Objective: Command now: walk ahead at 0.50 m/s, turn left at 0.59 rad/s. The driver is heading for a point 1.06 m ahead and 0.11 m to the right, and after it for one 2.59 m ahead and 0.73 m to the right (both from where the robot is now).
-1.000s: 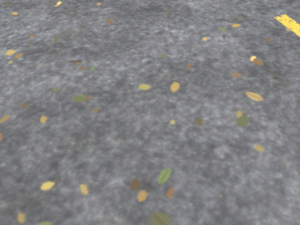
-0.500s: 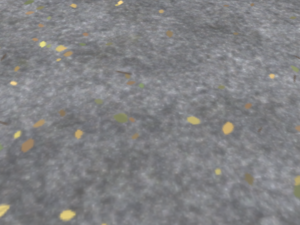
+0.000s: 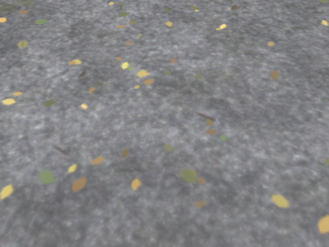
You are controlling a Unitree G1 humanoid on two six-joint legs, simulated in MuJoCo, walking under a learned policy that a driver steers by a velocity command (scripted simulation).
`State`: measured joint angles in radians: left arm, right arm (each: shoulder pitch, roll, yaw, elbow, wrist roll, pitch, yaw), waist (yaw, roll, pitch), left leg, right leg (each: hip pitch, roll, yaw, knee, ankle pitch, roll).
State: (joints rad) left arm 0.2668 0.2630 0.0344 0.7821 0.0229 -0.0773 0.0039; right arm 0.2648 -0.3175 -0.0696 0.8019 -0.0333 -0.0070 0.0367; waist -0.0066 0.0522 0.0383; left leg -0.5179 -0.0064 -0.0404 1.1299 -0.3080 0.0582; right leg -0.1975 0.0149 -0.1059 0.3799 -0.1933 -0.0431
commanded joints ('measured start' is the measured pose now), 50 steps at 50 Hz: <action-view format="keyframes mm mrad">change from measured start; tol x32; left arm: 1 42 107 29 -28 -8 -27 -4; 50 -28 128 64 -29 -21 55 -4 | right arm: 1 -12 -23 0 -75 -4 6 20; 50 72 -12 11 -25 -6 -4 -56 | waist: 1 -1 -148 -15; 17 -134 94 -374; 35 -31 10 76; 43 63 -347 -332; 50 -31 -52 -106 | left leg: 1 -151 61 -24 -2 89 -12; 12 52 12 117 -562 130 27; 16 931 454 -458 -734 121 198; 22 395 271 -80 -963 236 88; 35 525 274 229 -975 479 82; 40 628 273 301 -582 1106 44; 42 344 204 309 -53 625 -24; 43 -81 -27 247 371 -281 -95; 50 15 79 19 63 -67 -107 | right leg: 1 94 -284 181 -219 249 -121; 14 169 -227 42 126 691 -82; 17 -438 -7 117 849 -341 -27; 37 -416 -65 -19 280 97 -63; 41 -43 83 -56 141 40 -146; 43 521 -389 667 80 615 -393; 50 13 -186 313 -40 813 -251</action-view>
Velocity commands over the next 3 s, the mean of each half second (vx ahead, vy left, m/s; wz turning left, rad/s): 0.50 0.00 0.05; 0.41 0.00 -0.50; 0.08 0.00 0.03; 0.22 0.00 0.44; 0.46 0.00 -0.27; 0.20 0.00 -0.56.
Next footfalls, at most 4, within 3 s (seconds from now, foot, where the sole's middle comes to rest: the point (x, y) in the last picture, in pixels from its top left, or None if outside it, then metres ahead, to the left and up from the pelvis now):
0.30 left None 0.29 0.14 -0.78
0.84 right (199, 229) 0.55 -0.08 -0.78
1.34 left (161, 208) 0.65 0.07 -0.78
1.74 right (209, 224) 0.57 -0.12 -0.78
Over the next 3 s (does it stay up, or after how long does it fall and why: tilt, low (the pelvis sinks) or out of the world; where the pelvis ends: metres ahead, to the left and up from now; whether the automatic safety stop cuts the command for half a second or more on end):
stays up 0.99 -0.05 -0.01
